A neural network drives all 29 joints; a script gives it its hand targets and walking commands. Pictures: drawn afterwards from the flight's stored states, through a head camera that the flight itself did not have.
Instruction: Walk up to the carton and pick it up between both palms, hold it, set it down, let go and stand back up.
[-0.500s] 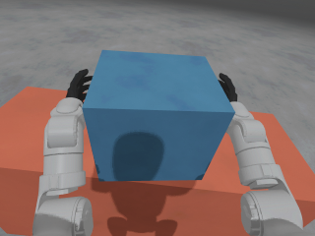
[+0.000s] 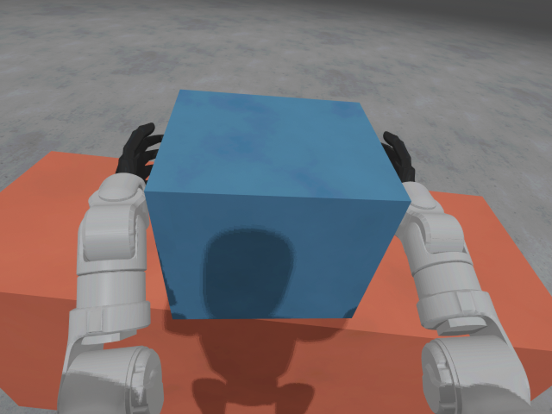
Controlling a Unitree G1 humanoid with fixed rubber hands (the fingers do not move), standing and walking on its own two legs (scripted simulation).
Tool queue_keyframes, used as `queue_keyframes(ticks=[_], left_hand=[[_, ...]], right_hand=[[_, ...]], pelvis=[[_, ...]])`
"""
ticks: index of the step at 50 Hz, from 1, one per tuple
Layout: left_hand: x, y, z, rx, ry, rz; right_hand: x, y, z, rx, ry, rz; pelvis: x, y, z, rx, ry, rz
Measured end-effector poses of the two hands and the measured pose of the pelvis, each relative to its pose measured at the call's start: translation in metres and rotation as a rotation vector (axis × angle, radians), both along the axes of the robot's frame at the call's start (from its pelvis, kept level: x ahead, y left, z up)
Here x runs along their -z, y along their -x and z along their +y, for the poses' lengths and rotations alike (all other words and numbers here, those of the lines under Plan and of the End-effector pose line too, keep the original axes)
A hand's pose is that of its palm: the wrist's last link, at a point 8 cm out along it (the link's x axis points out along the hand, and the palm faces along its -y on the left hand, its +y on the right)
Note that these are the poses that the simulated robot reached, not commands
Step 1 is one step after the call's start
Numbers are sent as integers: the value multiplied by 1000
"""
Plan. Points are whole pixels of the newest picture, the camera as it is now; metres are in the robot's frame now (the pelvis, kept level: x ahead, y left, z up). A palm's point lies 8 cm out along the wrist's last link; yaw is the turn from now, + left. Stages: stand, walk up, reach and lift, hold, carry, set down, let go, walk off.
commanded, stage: hold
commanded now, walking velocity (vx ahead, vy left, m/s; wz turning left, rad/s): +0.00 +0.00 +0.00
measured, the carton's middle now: (268, 207) +0.38 +0.01 +0.16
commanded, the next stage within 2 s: none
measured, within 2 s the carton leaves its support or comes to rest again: neither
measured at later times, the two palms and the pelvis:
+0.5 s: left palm (131, 179) +0.36 +0.19 +0.22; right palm (395, 184) +0.37 -0.17 +0.22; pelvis +0.00 +0.00 +0.00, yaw +0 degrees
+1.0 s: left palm (132, 179) +0.35 +0.19 +0.22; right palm (398, 183) +0.37 -0.17 +0.22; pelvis +0.00 +0.00 +0.00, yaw +0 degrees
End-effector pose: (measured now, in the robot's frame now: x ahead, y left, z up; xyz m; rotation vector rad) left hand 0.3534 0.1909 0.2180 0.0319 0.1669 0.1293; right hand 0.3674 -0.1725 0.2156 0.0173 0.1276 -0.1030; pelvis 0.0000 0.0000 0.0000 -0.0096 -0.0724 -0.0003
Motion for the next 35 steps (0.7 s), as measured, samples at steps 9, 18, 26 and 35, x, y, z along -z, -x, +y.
queue_keyframes(ticks=[9,18,26,35], left_hand=[[-2,-1,1,2,3,1],[-1,-2,3,4,-1,2],[0,-3,3,6,-4,1],[1,-2,2,4,-4,0]], right_hand=[[-3,-1,1,1,6,1],[-3,-2,3,1,7,2],[-2,-2,3,2,5,2],[-1,-1,2,2,4,1]], pelvis=[[0,2,-2,-2,-1,-1],[0,2,-1,-4,-1,0],[0,1,1,-3,0,2],[0,0,1,-1,1,3]])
